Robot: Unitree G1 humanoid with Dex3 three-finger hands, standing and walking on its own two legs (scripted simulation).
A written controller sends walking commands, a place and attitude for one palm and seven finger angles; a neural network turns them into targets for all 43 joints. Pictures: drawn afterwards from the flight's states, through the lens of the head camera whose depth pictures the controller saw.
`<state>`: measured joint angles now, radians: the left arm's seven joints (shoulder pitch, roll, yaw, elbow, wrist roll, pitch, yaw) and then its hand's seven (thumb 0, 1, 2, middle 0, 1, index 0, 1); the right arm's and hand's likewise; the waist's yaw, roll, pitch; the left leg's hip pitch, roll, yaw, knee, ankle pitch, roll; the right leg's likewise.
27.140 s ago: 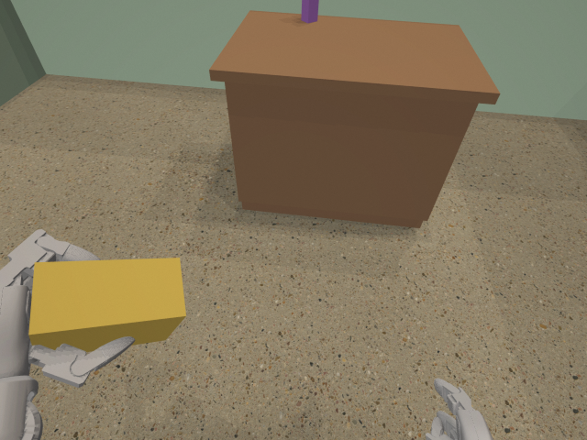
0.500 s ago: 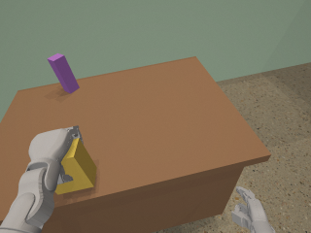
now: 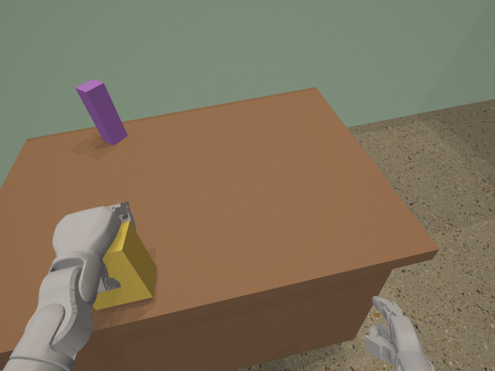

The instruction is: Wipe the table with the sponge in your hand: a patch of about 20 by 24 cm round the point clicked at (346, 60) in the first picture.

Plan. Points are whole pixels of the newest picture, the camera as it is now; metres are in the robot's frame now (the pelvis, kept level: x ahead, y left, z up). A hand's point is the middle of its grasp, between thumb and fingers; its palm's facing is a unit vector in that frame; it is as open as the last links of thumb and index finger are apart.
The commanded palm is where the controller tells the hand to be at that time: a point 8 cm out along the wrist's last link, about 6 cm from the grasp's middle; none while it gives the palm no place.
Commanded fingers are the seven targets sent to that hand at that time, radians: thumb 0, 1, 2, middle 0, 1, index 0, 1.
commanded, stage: move the sponge above the wiping area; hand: left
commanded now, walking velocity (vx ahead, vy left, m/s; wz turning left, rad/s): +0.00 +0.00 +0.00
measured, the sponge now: (118, 274) +0.24 +0.28 +0.01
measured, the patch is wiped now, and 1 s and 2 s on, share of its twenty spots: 0.00 0.00 0.05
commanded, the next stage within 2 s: lower the sponge onto the table in 0.46 s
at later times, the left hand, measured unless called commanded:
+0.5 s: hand (113, 245) +0.26 +0.27 +0.08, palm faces -0.02 -0.09 -1.00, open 10.7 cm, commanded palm +0.23 +0.27 +0.15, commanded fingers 0.00 0.10 1.30 -1.20 -1.60 -1.20 -1.60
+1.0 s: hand (112, 245) +0.26 +0.27 +0.08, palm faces -0.02 -0.08 -1.00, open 10.7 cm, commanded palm +0.23 +0.27 +0.15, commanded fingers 0.00 0.10 1.30 -1.20 -1.60 -1.20 -1.60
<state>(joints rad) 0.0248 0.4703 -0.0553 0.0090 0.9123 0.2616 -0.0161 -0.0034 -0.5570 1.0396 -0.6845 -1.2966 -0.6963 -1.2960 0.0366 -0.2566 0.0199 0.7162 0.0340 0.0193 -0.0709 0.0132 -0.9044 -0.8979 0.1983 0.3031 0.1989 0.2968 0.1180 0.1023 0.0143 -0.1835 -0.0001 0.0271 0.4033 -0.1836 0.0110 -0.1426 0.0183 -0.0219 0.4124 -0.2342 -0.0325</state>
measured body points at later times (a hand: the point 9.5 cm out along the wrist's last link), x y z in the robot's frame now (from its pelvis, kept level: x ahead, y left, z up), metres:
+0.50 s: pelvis +0.00 +0.00 +0.00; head +0.00 -0.04 +0.45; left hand +0.25 +0.27 +0.14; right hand +0.24 -0.19 -0.09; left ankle +0.02 +0.11 -0.74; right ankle -0.01 -0.10 -0.74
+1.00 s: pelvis +0.00 -0.01 +0.00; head +0.00 -0.05 +0.45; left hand +0.25 +0.27 +0.14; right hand +0.24 -0.22 -0.09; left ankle +0.02 +0.11 -0.74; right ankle -0.01 -0.10 -0.74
